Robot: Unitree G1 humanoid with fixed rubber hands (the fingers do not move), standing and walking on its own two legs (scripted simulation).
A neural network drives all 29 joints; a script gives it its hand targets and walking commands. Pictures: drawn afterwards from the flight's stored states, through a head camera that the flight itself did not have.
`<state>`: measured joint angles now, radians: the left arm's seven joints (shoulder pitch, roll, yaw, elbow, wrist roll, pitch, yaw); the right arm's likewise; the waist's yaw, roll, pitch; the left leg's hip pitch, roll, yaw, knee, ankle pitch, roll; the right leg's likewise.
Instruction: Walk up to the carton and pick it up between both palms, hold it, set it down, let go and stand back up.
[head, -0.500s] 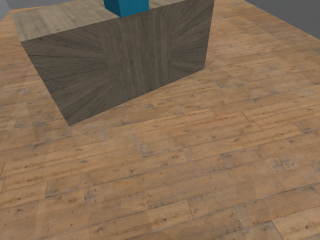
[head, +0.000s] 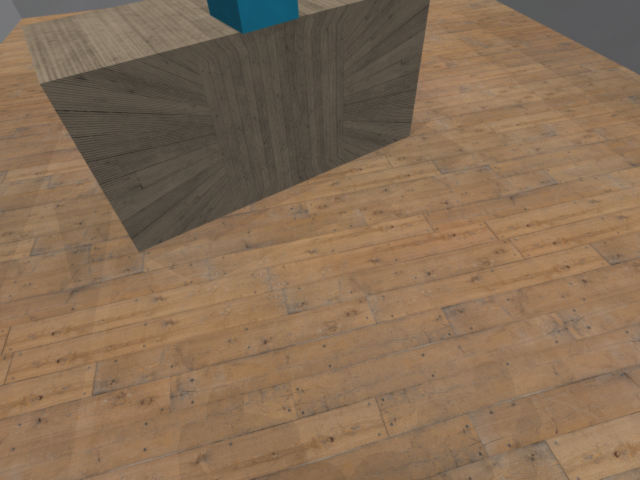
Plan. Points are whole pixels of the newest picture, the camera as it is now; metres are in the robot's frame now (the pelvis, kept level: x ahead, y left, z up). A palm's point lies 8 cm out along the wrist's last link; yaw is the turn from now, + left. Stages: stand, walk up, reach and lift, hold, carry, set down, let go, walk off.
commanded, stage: walk up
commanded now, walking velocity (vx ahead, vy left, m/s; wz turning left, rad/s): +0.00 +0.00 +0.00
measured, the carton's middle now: out of the picture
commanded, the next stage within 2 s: none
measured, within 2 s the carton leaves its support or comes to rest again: neither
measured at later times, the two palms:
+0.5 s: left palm out of the picture +0.04 +0.31 -0.18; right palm (466, 449) +0.21 -0.17 -0.12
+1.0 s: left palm (157, 315) +0.45 +0.32 -0.12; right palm (409, 310) +0.45 -0.14 -0.15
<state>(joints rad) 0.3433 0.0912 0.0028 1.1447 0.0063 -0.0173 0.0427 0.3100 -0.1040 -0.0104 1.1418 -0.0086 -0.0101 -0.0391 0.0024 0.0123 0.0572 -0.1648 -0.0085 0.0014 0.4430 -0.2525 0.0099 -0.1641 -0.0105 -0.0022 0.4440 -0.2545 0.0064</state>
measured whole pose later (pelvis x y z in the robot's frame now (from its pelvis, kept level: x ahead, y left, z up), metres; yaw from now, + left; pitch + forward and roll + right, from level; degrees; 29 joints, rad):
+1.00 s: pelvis +0.34 +0.07 -0.04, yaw +25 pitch +2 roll +0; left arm 0.09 0.13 0.01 0.58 0.05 -0.05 -0.04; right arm 0.46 -0.16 -0.08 0.69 -0.04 -0.10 -0.03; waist -0.05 -0.02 0.04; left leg -0.07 0.04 -0.10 0.74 -0.60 -0.01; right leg -0.59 -0.06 -0.14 0.69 -0.13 -0.07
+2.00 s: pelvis +0.82 +0.07 -0.04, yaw +29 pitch -2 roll +1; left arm 0.25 0.13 0.04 0.55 0.03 -0.01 -0.03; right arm 0.23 -0.22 -0.06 0.64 -0.05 -0.04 -0.03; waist 0.02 0.01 0.07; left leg -0.48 0.09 -0.05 1.33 -0.50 -0.04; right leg -0.47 -0.07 -0.10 0.82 -0.33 -0.02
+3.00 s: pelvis +1.18 -0.05 -0.02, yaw +34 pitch -1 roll -1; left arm 0.27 0.18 0.05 0.59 0.05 0.01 -0.01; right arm 0.18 -0.09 -0.02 0.66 -0.04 -0.03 -0.08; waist 0.06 -0.04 0.05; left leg -0.51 0.03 0.09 0.92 -0.45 -0.01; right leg -0.32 0.03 -0.25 0.63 -0.32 -0.13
